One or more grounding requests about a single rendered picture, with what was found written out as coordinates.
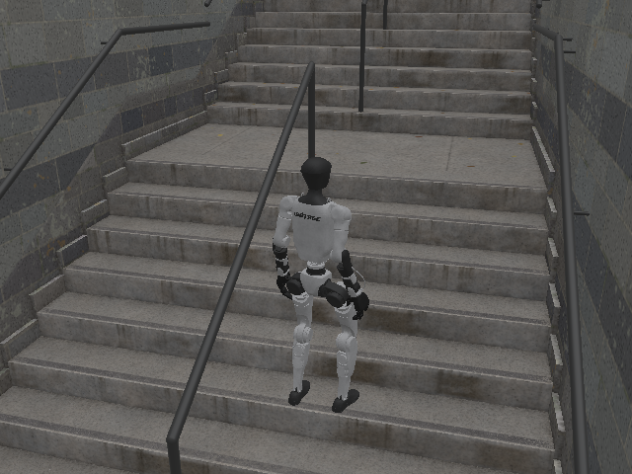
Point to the robot right shin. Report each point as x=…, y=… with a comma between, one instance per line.
x=345, y=367

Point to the left robot foot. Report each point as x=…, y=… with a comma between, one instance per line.
x=295, y=397

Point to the robot right upper arm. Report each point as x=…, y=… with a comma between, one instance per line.
x=342, y=217

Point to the robot right forearm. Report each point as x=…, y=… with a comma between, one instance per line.
x=348, y=275

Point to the robot left forearm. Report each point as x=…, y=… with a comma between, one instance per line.
x=282, y=266

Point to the robot left upper arm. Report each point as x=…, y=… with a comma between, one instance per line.
x=283, y=222

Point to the robot right hand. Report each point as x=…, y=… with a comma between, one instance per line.
x=361, y=303

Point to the robot left hand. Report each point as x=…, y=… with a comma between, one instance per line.
x=281, y=281

